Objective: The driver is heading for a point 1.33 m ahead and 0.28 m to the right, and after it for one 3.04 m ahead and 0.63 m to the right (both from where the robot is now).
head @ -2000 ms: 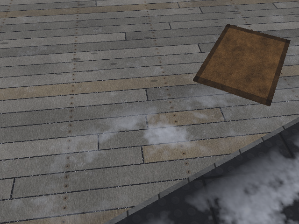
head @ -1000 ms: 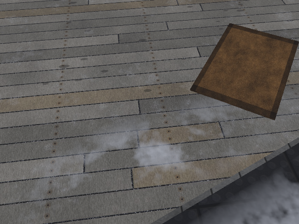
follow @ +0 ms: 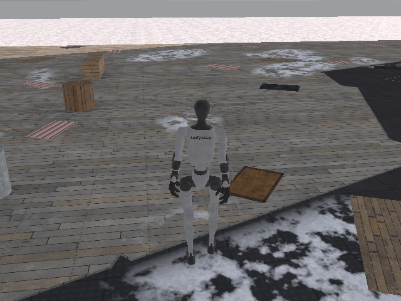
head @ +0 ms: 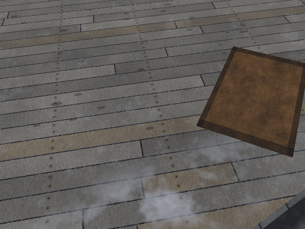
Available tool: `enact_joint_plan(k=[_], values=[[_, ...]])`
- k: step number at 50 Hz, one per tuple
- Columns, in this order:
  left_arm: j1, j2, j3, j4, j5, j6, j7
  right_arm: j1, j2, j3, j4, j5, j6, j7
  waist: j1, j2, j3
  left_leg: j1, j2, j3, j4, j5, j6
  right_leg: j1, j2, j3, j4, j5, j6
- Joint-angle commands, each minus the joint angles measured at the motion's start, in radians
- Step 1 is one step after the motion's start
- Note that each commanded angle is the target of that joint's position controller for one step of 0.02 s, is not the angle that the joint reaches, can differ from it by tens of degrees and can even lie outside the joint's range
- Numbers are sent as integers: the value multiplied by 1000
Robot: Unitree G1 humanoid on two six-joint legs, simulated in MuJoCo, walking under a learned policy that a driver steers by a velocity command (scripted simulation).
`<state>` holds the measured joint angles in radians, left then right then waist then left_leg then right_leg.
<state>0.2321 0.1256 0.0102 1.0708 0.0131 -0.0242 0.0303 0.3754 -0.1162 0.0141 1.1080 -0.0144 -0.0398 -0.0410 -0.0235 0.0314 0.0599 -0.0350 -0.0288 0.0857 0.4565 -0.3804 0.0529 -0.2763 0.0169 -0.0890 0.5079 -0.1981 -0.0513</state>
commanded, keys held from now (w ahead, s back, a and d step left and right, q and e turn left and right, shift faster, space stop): no key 0.70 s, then w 0.30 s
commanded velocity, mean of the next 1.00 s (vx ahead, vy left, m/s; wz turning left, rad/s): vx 0.08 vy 0.00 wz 0.00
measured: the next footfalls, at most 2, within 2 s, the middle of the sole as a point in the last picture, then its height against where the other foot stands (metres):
right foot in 1.06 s outside the picture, level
left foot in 1.60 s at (151, 218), level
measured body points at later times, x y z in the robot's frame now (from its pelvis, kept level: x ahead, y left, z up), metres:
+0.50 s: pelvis +0.01 -0.01 +0.01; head +0.02 -0.01 +0.46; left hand -0.02 +0.19 -0.16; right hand -0.04 -0.21 -0.16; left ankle -0.08 +0.08 -0.73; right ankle +0.05 -0.09 -0.73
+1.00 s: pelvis +0.07 -0.03 +0.00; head +0.08 -0.05 +0.44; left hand +0.11 +0.21 -0.15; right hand -0.08 -0.23 -0.15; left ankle -0.08 +0.08 -0.73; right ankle +0.13 -0.13 -0.71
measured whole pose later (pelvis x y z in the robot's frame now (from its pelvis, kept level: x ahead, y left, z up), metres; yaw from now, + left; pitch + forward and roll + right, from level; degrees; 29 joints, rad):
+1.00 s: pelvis +0.07 -0.03 +0.00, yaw +1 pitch -1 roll +0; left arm 0.27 0.15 0.04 1.05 0.02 -0.04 -0.02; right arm 0.58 -0.15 -0.02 1.18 -0.03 -0.06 -0.03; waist -0.04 0.05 0.03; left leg 0.11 0.00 0.06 0.32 -0.42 0.01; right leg -0.43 -0.03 -0.09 0.75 -0.37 -0.08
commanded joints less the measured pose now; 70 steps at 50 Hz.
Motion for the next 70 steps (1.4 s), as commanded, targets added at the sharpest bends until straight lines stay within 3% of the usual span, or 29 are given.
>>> enact_joint_plan(k=[1,4,9,35,36,38,39,41,43,47,50,52,53,54,55,56,57,58,60,63,64,66,70], values=[[70,70,8,-2,-4,1,5,129,-67,-16,21,0,18,-2,11,-90,30,-87,102,-103,-129,169,14,91,-151,184,-121,296,-47],[102,69,10,20,-15,-4,11,123,-51,-8,30,3,12,-3,18,-46,1,-67,126,-104,-129,271,10,140,-128,157,-113,325,-35],[127,64,7,43,-10,-1,12,111,-50,-5,43,4,18,-10,22,-17,2,-58,131,-100,-142,275,4,148,-128,153,-119,319,-35],[182,34,-8,106,-10,12,9,153,-20,14,70,3,12,-12,37,-14,61,-131,146,-120,-178,206,8,126,-117,144,-150,157,-16],[186,32,-8,109,-10,13,8,168,-19,14,73,1,12,-11,33,-14,46,-126,139,-120,-190,124,14,126,-106,138,-150,82,-18],[169,49,1,97,-9,18,4,194,-47,-1,73,-4,15,-9,22,13,76,-146,133,-146,-207,-111,48,64,-60,104,-91,-118,-28],[152,51,6,85,-6,19,-2,206,-65,-10,69,-3,16,-7,9,53,110,-153,161,-201,-239,-242,80,-9,-28,67,-26,-218,-31],[68,35,5,36,8,12,-17,242,-107,-30,66,5,15,-5,-23,109,223,-138,292,-353,-352,-412,153,-210,4,-20,136,-238,-22],[10,40,10,-12,17,-3,-30,257,-114,-39,67,-5,3,-4,-30,97,274,-74,367,-405,-377,-305,196,-351,-51,-3,258,-219,-27],[-57,73,32,-83,6,-38,-46,273,-127,-49,64,-17,-27,4,-24,38,229,101,347,-314,-318,85,189,-456,-79,17,282,-208,-22],[-40,64,41,-109,-6,-43,-55,225,-152,-54,46,-15,-37,10,14,61,173,15,297,-204,-239,294,149,-261,-32,-31,196,-141,-37],[178,67,59,-38,-15,-46,-51,159,-163,-53,28,-4,-46,20,125,31,80,-165,215,-86,-25,585,99,135,59,-91,82,-43,-61],[338,120,84,12,-8,-50,-41,157,-159,-49,24,-3,-52,26,191,-27,-14,-262,158,-21,199,628,67,350,29,-33,43,-61,-84],[482,246,114,16,15,-53,-29,170,-87,-29,-22,14,-54,36,229,-237,-124,-480,36,57,593,300,4,514,-279,435,-173,-361,-174],[467,244,109,30,6,-38,-31,136,-99,-41,-45,2,-55,45,193,-261,-155,-563,-32,-64,842,-97,22,443,-407,795,-373,-430,-242],[307,235,99,-6,4,-32,-30,76,-99,-43,-81,-6,-51,51,108,-158,-40,-616,51,-118,908,-35,47,317,-406,704,-361,-520,-224],[210,190,84,-34,1,-36,-33,22,-96,-43,-97,-9,-53,58,86,-67,24,-613,92,-117,872,49,58,202,-377,588,-365,-429,-202],[168,161,70,-41,4,-45,-37,24,-81,-46,-97,-7,-55,58,46,-24,54,-572,121,-119,800,96,59,142,-325,474,-367,-272,-166],[149,124,51,-36,2,-59,-31,77,-65,-50,-87,-22,-31,63,-4,-60,44,-478,133,-102,715,113,38,51,-266,342,-389,-157,-141],[225,112,38,-11,2,-77,-24,7,-92,-64,-112,-15,-9,68,-7,-64,73,-543,130,-67,642,186,26,95,-215,218,-401,43,-128],[239,139,41,-9,2,-78,-23,-30,-83,-63,-130,-16,-4,72,-7,-98,66,-577,133,-58,594,212,17,111,-234,224,-414,19,-147],[264,132,35,-10,2,-81,-23,-151,-103,-68,-170,-16,-2,76,17,-82,89,-652,139,-49,509,265,-2,153,-234,212,-437,45,-161],[313,128,29,-6,1,-89,-22,-329,-86,-63,-233,-9,-9,81,53,-86,100,-653,115,-17,290,355,-17,221,-220,147,-425,206,-162]])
